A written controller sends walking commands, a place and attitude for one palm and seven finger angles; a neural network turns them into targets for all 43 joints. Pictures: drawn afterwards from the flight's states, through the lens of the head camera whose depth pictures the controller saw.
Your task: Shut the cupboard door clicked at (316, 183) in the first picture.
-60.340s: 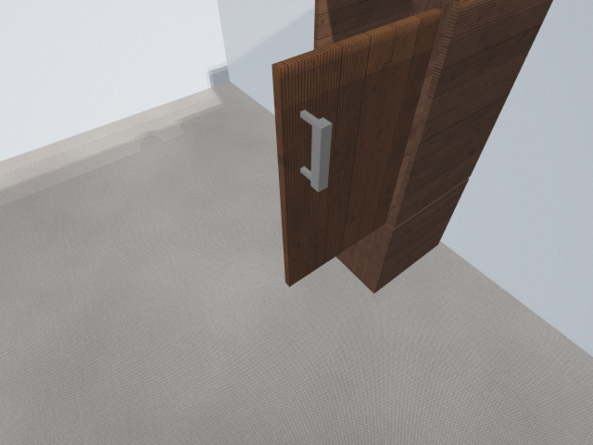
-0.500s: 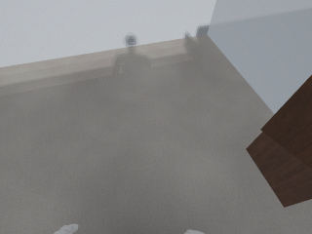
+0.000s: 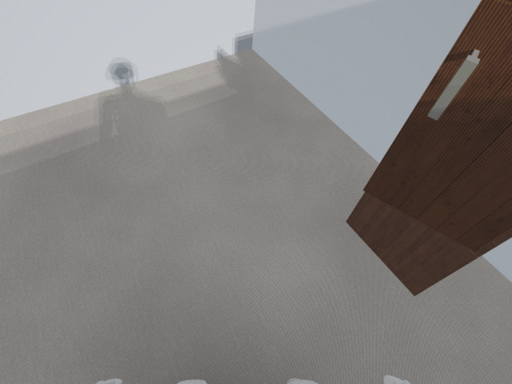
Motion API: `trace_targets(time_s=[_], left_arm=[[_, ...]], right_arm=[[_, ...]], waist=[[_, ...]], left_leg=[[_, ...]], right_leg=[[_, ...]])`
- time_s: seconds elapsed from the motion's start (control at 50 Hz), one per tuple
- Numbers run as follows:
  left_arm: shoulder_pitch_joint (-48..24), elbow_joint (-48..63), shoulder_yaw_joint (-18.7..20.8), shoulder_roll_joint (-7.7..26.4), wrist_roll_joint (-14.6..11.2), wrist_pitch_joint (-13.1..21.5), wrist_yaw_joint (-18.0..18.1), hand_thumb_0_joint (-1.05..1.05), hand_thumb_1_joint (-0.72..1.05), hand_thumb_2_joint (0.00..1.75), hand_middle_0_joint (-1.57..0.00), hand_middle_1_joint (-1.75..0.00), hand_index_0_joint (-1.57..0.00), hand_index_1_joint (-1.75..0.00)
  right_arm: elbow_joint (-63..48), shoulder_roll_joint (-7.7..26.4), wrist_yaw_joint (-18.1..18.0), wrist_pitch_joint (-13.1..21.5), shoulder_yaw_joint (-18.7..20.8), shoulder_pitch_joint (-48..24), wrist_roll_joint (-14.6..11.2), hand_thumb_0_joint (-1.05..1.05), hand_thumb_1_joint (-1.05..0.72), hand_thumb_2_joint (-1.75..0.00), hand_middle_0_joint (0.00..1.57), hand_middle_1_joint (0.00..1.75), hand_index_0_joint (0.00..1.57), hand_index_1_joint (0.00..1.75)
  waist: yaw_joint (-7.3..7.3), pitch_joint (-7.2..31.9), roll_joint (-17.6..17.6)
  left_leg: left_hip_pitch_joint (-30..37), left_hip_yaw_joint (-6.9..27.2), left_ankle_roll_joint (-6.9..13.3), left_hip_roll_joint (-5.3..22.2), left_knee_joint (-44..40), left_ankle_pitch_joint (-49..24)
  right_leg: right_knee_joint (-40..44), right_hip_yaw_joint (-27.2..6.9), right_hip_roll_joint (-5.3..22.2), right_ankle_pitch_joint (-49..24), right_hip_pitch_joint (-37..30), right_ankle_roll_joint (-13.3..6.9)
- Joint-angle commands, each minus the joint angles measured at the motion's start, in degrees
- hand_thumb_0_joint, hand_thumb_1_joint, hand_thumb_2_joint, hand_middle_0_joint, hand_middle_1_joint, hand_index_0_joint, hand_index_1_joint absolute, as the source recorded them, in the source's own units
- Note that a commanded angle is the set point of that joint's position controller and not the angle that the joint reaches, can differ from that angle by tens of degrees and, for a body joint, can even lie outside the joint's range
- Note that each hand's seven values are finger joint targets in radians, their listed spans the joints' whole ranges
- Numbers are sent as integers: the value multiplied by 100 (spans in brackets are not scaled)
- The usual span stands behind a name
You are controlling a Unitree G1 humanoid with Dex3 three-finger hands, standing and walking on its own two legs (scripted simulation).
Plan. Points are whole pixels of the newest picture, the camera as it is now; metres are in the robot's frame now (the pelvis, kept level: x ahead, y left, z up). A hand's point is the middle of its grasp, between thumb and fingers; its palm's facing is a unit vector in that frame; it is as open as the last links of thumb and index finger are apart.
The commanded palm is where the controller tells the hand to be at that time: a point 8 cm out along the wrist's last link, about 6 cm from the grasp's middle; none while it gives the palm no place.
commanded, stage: turn to face it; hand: left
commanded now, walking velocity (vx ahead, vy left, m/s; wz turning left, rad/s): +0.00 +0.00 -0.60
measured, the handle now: (454, 85) +0.68 -0.36 +0.11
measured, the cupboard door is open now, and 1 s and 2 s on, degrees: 21 21 21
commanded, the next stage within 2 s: take the last steps up to it in 0.84 s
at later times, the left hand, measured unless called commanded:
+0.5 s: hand (184, 353) +0.18 +0.13 -0.14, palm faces -0.29 -0.92 -0.27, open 7.3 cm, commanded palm none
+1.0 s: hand (188, 333) +0.21 +0.13 -0.16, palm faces -0.43 -0.88 -0.22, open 7.4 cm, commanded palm none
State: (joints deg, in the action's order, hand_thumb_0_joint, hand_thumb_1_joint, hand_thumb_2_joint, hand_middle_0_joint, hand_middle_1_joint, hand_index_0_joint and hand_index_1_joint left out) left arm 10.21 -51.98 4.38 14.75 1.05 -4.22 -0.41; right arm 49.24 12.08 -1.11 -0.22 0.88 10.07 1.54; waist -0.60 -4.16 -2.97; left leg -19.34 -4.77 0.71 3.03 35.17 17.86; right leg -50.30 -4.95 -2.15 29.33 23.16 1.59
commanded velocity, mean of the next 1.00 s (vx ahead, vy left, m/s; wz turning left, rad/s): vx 0.02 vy -0.01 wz -0.41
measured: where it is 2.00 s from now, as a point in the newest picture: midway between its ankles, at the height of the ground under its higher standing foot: (308, 374)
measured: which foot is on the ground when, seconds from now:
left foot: down 0.00-0.34, up 0.36-0.70, down 0.72-1.00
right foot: up 0.00-0.32, down 0.34-0.72, up 0.74-1.00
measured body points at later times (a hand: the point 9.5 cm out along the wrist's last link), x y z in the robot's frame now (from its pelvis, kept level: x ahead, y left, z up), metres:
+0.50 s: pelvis +0.02 -0.03 +0.01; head +0.06 -0.07 +0.45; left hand +0.19 +0.18 -0.12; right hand -0.01 -0.31 -0.15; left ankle +0.02 +0.11 -0.66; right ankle -0.02 -0.14 -0.73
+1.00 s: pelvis +0.05 -0.02 +0.01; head +0.10 -0.03 +0.46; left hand +0.24 +0.18 -0.14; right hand -0.02 -0.25 -0.13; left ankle +0.10 +0.09 -0.73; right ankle -0.04 -0.12 -0.69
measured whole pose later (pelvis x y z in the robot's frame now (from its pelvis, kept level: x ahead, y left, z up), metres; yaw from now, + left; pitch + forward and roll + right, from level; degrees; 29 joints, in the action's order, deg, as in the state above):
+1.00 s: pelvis +0.05 -0.02 +0.01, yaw -27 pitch +1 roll -2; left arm 9.8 -54.7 3.8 13.0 1.0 -3.8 -0.7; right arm 54.6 10.5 -1.3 -0.8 0.9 13.9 2.1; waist 0.7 -3.6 0.6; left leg -14.4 -7.1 0.0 5.4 28.7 15.4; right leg -44.4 2.2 0.5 26.3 19.1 1.5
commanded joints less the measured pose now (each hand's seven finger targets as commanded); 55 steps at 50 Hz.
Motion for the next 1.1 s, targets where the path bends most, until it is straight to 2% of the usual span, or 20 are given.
trace_targets(time_s=[0.0, 0.06, 0.22, 0.28, 0.3, 0.32, 0.34, 0.36, 0.44, 0.58, 0.66, 0.7, 0.72, 0.8, 0.88, 0.94, 1.0, 1.02, 1.06, 1.08], left_arm=[[-206, 554, 180, 452, 3, 149, -126, 0, 90, 90, -20, -30, -20, -30], [-307, 565, 141, 315, -16, 101, -179, 0, 90, 90, -20, -30, -20, -30], [-623, 661, 77, 180, 4, 141, -201, 0, 90, 90, -20, -30, -20, -30], [59, 476, 118, 394, 10, 228, -155, 0, 90, 90, -20, -30, -20, -30], [524, 332, 184, 860, 55, 293, -93, 0, 90, 90, -20, -30, -20, -30], [848, 220, 294, 1418, 60, 359, -8, 0, 90, 90, -20, -30, -20, -30], [1072, 168, 293, 1498, -34, 336, 64, 0, 90, 90, -20, -30, -20, -30], [721, 214, 314, 1390, 2, 347, 130, 0, 90, 90, -20, -30, -20, -30], [-164, 468, 136, 807, -4, 360, 144, 0, 90, 90, -20, -30, -20, -30], [2, 366, 192, 967, 57, 337, 96, 0, 90, 90, -20, -30, -20, -30], [-158, 338, 165, 771, -14, 273, 99, 0, 90, 90, -20, -30, -20, -30], [214, 431, 53, 217, -78, 224, 43, 0, 90, 90, -20, -30, -20, -30], [45, 440, 63, 346, -17, 191, 45, 0, 90, 90, -20, -30, -20, -30], [66, 220, 87, 231, -4, 164, -51, 0, 90, 90, -20, -30, -20, -30], [-105, 193, 10, 64, -14, 154, -56, 0, 90, 90, -20, -30, -20, -30], [-125, 149, -34, 10, -16, 193, -45, 0, 90, 90, -20, -30, -20, -30], [244, -25, 8, 95, 22, 220, -116, 0, 90, 90, -20, -30, -20, -30], [455, -90, 56, 255, 43, 247, -126, 0, 90, 90, -20, -30, -20, -30], [1006, -287, 213, 1069, 99, 327, -54, 0, 90, 90, -20, -30, -20, -30], [1215, -327, 232, 1051, 44, 373, 9, 0, 90, 90, -20, -30, -20, -30]], right_arm=[[-344, 1149, -160, 91, 303, 392, 43, 0, -90, -90, 20, 30, 20, 30], [-215, 1063, -163, 88, 310, 600, 16, 0, -90, -90, 20, 30, 20, 30], [14, 1269, -67, 15, 471, 706, 30, 0, -90, -90, 20, 30, 20, 30], [-23, 1320, -24, -16, 503, 441, -28, 0, -90, -90, 20, 30, 20, 30], [-100, 1090, 26, -25, 475, 430, -95, 0, -90, -90, 20, 30, 20, 30], [-382, 638, 44, -40, 337, 112, -98, 0, -90, -90, 20, 30, 20, 30], [-501, 799, -34, -144, 311, -84, -86, 0, -90, -90, 20, 30, 20, 30], [-394, 707, -85, -163, 309, -56, -106, 0, -90, -90, 20, 30, 20, 30], [-83, 702, 4, -186, 317, 246, -62, 0, -90, -90, 20, 30, 20, 30], [-160, 556, -1, -131, 270, 160, -95, 0, -90, -90, 20, 30, 20, 30], [49, 649, -61, -7, 262, 764, -93, 0, -90, -90, 20, 30, 20, 30], [14, 1478, -98, 52, 376, 903, 18, 0, -90, -90, 20, 30, 20, 30], [13, 1432, -131, 44, 376, 881, 47, 0, -90, -90, 20, 30, 20, 30], [-44, 1029, -164, 58, 258, 315, 54, 0, -90, -90, 20, 30, 20, 30], [213, 1016, -152, 31, 309, 679, 38, 0, -90, -90, 20, 30, 20, 30], [359, 1042, -116, -12, 356, 821, 40, 0, -90, -90, 20, 30, 20, 30], [411, 1168, -96, -35, 426, 709, 16, 0, -90, -90, 20, 30, 20, 30], [401, 1094, -71, -31, 428, 618, -4, 0, -90, -90, 20, 30, 20, 30], [91, 474, 13, 11, 266, 91, -56, 0, -90, -90, 20, 30, 20, 30], [-27, 683, -7, -18, 292, -359, -12, 0, -90, -90, 20, 30, 20, 30]], waist=[[111, 544, 1174], [190, 731, 1276], [338, 642, 1654], [-86, 825, 1247], [-286, 1059, 204], [-449, 893, -1439], [-523, 843, -936], [-314, 846, -1371], [135, 748, -629], [63, 653, -528], [331, 731, -290], [247, 814, 1914], [339, 685, 1799], [38, 475, 1213], [221, 696, 1354], [304, 723, 1397], [124, 723, 1103], [3, 651, 830], [-416, 222, -1321], [-578, 14, -1219]], left_leg=[[1275, 1112, 651, 1764, -1494, -3249], [1753, 452, 600, 1591, -1318, -3765], [1558, -66, 546, 1817, -1060, -3193], [998, -431, 96, 1624, -140, -2533], [146, -745, -230, 1229, 859, -1523], [-1501, -752, -538, 261, 2176, 1871], [-1585, 100, -541, 264, 2891, 2081], [-1887, 400, -537, 295, 3271, 1837], [-1282, 414, -616, 347, 2995, 519], [-602, 214, -547, 16, 1187, 557], [959, 227, -420, -32, -958, -807], [1500, 2195, 511, 1922, -1674, -1912], [1091, 2422, 831, 2250, -1929, -1728], [1003, 1142, 778, 1562, -1666, -2526], [1397, 684, 758, 1475, -1428, -3186], [1252, 785, 737, 1547, -1348, -2714], [698, 681, 433, 1467, -1234, -531], [273, 462, 237, 1254, -1001, 224], [-1894, -544, -314, 7, 1092, 1949], [-2265, 90, -268, 65, 2118, 1799]], right_leg=[[-1991, 251, 344, -127, 991, 154], [-1474, 512, 396, -339, 886, 202], [636, 1065, 286, -399, -21, 21], [2391, 1095, 256, -1829, -1362, -178], [2857, 197, 1007, -2838, -2398, -457], [2950, -1636, 2332, -5050, -2894, -1123], [2885, -1807, 2635, -5754, -2404, -1505], [2908, -1788, 2345, -5282, -2433, -1560], [2897, -558, 1523, -4357, -1661, -1177], [2880, -975, 1485, -3704, -1323, -1283], [2213, -899, 1058, -3165, -616, -750], [626, 241, -56, -247, 390, -162], [-474, 252, -7, 568, 449, -108], [-1074, 328, 314, -114, 504, 14], [4, 675, 269, -182, 71, 22], [848, 840, 197, -308, -424, -48], [2231, 1062, 79, -1144, -1347, -154], [2786, 854, 225, -1152, -1791, -250], [4031, -1727, 2010, 106, -2763, -1200], [4218, -2184, 2281, -13, -2350, -1621]])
